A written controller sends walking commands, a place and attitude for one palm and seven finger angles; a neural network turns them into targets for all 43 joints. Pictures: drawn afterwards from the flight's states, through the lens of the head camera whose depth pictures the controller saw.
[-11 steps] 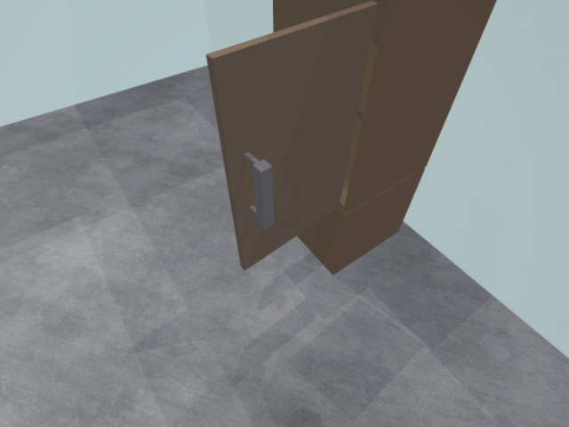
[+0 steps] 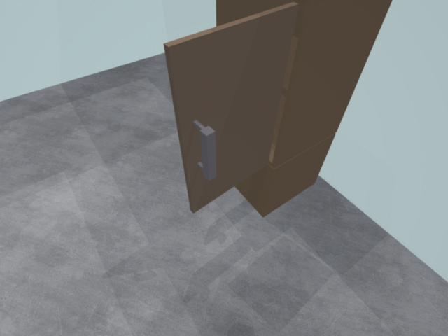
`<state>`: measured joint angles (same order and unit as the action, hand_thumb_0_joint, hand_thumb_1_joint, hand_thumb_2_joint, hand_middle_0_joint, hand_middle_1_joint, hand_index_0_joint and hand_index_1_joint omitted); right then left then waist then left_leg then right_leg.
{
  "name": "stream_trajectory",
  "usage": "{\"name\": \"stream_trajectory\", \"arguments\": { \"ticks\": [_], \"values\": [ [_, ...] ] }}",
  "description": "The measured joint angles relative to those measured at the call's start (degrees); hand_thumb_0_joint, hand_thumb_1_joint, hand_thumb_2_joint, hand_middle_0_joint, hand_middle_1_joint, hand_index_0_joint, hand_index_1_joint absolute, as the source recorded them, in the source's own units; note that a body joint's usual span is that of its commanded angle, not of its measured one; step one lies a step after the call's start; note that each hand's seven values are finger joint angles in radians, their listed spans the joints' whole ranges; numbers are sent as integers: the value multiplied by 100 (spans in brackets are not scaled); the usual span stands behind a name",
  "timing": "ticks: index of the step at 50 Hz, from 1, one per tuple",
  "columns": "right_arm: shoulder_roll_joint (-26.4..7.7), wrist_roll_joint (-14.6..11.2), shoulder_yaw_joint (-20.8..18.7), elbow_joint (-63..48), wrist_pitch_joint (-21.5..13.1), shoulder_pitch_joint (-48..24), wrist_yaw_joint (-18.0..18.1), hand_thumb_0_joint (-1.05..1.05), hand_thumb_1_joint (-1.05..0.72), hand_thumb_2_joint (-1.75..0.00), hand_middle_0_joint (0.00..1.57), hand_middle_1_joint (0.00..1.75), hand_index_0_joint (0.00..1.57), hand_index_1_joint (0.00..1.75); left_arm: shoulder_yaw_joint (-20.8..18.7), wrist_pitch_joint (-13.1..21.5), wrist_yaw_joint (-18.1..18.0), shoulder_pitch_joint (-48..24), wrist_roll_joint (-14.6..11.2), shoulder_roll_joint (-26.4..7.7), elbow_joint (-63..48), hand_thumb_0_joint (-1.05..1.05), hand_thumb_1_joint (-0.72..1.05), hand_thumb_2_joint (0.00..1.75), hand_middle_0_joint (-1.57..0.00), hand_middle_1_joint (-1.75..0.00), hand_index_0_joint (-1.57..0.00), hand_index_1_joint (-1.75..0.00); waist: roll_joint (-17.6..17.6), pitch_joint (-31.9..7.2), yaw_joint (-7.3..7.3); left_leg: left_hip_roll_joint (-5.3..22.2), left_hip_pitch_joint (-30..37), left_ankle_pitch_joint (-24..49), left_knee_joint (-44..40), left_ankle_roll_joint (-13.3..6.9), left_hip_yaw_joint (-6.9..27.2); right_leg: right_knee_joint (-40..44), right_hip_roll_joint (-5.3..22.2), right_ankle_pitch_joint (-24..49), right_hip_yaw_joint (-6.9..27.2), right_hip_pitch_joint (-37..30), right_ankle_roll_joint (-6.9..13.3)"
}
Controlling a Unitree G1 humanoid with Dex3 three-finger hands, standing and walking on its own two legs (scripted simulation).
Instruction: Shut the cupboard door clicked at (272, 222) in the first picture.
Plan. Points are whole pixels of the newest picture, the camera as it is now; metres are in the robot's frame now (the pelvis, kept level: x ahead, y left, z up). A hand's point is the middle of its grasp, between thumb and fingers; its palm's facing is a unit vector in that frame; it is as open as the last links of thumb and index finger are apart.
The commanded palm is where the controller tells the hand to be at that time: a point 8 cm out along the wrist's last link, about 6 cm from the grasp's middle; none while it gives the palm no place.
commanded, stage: stand and wait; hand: left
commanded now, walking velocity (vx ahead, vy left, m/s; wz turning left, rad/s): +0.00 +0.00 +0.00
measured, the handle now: (203, 150) +0.56 +0.09 -0.04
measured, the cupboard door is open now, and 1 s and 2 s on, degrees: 94 94 94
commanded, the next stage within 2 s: look at it before walking up in 0.06 s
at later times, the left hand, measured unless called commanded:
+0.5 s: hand out of the picture +0.01 +0.20 -0.17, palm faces +0.01 -0.97 -0.24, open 7.3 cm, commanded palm none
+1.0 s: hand out of the picture +0.02 +0.20 -0.18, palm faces -0.05 -0.97 -0.23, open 7.3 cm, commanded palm none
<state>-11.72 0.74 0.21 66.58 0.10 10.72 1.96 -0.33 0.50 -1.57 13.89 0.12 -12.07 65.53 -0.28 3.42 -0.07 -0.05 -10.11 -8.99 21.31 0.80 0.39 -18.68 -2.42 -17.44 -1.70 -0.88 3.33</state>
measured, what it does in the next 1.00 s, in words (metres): stands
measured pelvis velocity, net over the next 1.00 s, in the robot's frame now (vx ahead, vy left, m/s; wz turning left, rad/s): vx -0.01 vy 0.00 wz -0.10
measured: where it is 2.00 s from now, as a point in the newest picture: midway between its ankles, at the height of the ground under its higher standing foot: outside the picture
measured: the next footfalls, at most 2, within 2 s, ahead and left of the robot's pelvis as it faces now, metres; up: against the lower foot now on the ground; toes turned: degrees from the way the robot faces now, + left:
left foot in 1.68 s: +0.08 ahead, +0.11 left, +0.00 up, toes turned -29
right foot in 1.98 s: -0.07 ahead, -0.14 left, +0.00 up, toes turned -41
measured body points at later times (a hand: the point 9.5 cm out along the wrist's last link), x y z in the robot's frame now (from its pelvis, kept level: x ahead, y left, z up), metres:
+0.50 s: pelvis +0.00 +0.00 +0.00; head +0.01 +0.00 +0.45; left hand +0.01 +0.25 -0.15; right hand +0.03 -0.25 -0.16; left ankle +0.03 +0.13 -0.74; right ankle -0.08 -0.08 -0.74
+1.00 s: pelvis -0.01 +0.00 -0.01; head +0.02 +0.00 +0.44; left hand +0.02 +0.25 -0.16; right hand +0.01 -0.24 -0.17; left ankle +0.03 +0.13 -0.74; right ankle -0.08 -0.08 -0.74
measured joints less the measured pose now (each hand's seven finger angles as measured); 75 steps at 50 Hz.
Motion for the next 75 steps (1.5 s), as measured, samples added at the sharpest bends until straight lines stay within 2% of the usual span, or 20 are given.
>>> {"name": "stream_trajectory", "arguments": {
  "ticks": [39, 44, 54, 58, 60, 61, 63, 65, 67, 70, 75],
  "values": [
    [-25, 9, -1, -13, -1, -42, 5, 1, -90, -90, 20, 30, 20, 29, 3, 4, 3, -60, -3, -20, -29, 0, 91, 89, -20, -30, -20, -30, 6, 10, 9, 13, -1, 14, -44, 2, -52, 6, 0, 14, 50, 38, -3],
    [42, 20, -81, -161, 71, -77, 59, 1, -90, -90, 20, 30, 20, 29, -95, -133, 0, 22, 20, 53, -162, 0, 91, 89, -20, -30, -20, -30, 41, 45, 68, 144, -188, -181, 307, 23, -226, -326, -89, -92, 233, 287, 17],
    [101, 44, -285, -639, 144, -14, 108, 1, -90, -90, 20, 30, 20, 29, -321, -367, 133, 38, 69, 40, -574, 0, 91, 89, -20, -30, -20, -30, -66, 173, 96, 378, -627, -599, 1082, 14, -735, -1582, -233, -494, 673, 1147, -9],
    [23, 97, -314, -791, 93, -60, 88, 1, -90, -90, 20, 30, 20, 29, -400, -425, 211, -153, 80, 13, -776, 0, 91, 89, -20, -30, -20, -30, 2, 332, 153, 524, -664, -605, 1176, 48, -1012, -2635, -10, -1159, 275, 1726, -127],
    [-44, 97, -318, -848, 129, -51, 67, 1, -90, -90, 20, 30, 20, 29, -424, -382, 256, -169, 95, 4, -915, 0, 91, 89, -20, -30, -20, -30, 113, 329, 161, 654, -759, -671, 1371, 125, -1062, -2206, 112, -760, 131, 1651, -159],
    [-51, 76, -330, -872, 179, -56, 51, 1, -90, -90, 20, 30, 20, 29, -436, -326, 255, -140, 124, -33, -991, 0, 91, 89, -20, -30, -20, -30, 95, 296, 162, 661, -919, -984, 1690, 161, -1030, -1989, 139, -527, 175, 1646, -94],
    [-105, 43, -373, -876, 298, -136, 14, 1, -90, -90, 20, 30, 20, 29, -427, -280, 210, -162, 138, -30, -1041, 0, 91, 89, -20, -30, -20, -30, 171, 342, 137, 534, -1306, -1655, 2746, 165, -560, -2061, 49, -506, 152, 1685, 40],
    [-147, 31, -406, -895, 349, -248, -2, 1, -90, -90, 20, 30, 20, 29, -418, -262, 160, -145, 135, -4, -1063, 0, 91, 89, -20, -30, -20, -30, 191, 376, 145, 368, -1607, -1701, 3642, 179, -247, -1870, -24, -422, 228, 1623, 109],
    [-160, 23, -415, -969, 334, -352, -3, 1, -90, -90, 20, 30, 20, 29, -405, -243, 118, -96, 123, 17, -1063, 0, 91, 89, -20, -30, -20, -30, 158, 380, 150, 271, -1748, -1580, 4049, 223, -131, -1589, -73, -240, 370, 1545, 131],
    [-139, -1, -407, -1112, 306, -492, 8, 1, -90, -90, 20, 30, 20, 29, -386, -222, 93, -4, 111, 40, -1064, 0, 91, 89, -20, -30, -20, -30, 81, 340, 155, 195, -1748, -1487, 4031, 281, -50, -1241, -128, -4, 602, 1457, 139],
    [-72, -38, -373, -1294, 276, -712, 23, 1, -90, -90, 20, 30, 20, 29, -386, -227, 94, 77, 123, 57, -1112, 0, 91, 89, -20, -30, -20, -30, -23, 286, 232, 126, -1536, -1530, 3447, 305, 67, -970, -237, 190, 948, 1406, 119]
  ]
}}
